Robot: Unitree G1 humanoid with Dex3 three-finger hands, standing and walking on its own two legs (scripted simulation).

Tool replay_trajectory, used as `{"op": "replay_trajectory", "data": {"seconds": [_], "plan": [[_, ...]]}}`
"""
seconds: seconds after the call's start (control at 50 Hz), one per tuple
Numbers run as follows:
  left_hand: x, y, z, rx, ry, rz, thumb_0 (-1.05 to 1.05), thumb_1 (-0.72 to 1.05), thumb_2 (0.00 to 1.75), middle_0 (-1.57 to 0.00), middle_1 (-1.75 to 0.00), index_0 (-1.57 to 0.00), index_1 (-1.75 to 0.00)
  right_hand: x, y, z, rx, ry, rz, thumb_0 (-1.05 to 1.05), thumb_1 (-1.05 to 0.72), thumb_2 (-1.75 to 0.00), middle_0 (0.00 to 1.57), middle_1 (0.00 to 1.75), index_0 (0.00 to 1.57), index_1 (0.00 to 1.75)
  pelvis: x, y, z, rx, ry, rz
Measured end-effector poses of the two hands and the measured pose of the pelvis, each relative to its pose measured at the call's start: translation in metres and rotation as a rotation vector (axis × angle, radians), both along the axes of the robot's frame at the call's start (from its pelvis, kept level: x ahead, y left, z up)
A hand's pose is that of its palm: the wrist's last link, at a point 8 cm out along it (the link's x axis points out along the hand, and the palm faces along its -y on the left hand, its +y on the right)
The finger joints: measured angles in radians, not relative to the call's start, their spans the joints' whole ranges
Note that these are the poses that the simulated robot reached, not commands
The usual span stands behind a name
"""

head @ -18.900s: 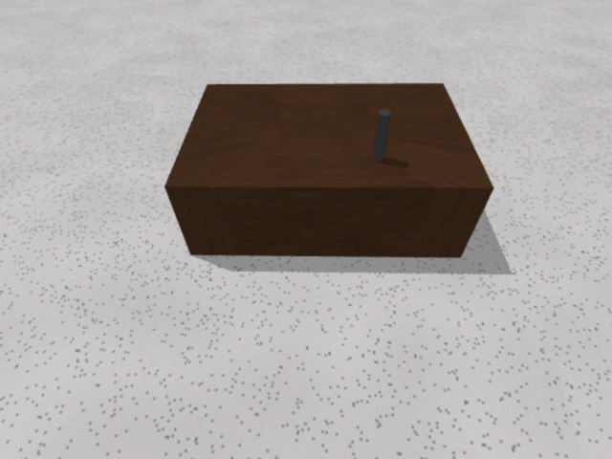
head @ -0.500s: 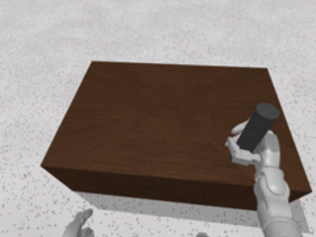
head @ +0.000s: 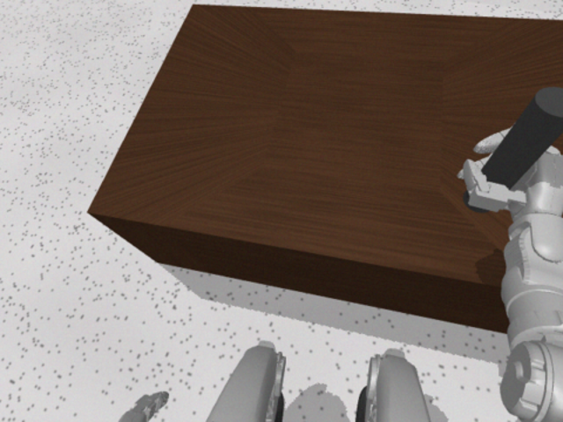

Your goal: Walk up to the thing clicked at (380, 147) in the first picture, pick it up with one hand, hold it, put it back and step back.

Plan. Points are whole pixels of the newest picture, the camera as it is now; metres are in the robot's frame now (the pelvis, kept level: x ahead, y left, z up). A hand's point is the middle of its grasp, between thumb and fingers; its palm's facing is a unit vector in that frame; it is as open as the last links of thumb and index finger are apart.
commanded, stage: crouch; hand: right
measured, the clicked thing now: (510, 160) +0.47 -0.21 +0.05
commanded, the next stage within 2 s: lower in 0.68 s
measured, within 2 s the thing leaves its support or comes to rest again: rests again in 1.86 s
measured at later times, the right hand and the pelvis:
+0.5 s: hand (470, 172) +0.51 -0.20 -0.04, palm faces +0.10 +0.99 +0.00, open 5.6 cm; pelvis -0.02 +0.00 -0.06, yaw +2 degrees
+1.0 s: hand (458, 174) +0.54 -0.20 -0.09, palm faces +0.11 +0.99 +0.00, open 5.6 cm; pelvis -0.02 -0.01 -0.10, yaw +3 degrees
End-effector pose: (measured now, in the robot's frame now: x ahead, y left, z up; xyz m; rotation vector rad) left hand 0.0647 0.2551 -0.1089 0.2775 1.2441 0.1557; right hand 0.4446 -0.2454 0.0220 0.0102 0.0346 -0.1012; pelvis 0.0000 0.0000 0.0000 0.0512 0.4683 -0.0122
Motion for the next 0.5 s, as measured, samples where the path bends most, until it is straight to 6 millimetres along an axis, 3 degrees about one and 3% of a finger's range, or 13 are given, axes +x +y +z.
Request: {"op": "replay_trajectory", "data": {"seconds": [0.16,0.5], "plan": [[-0.02,0.003,-0.023,0.011,0.041,0.014,0.01,0.89,0.91,-0.2,-0.3,-0.2,-0.3,0.015,0.0,-0.024,0.005,-0.002,-0.007,0.02,-0.11,-1.19,1.03,1.15,0.99,1.15,-0.01,0.001,-0.024,0.011,0.043,0.004],[-0.036,0.005,-0.054,0.061,0.077,0.024,0.01,0.9,0.91,-0.2,-0.3,-0.2,-0.3,0.042,-0.007,-0.06,-0.007,0.001,-0.003,0.01,-0.11,-1.18,1.03,1.15,0.99,1.16,-0.022,-0.004,-0.064,0.035,0.106,0.011]]}}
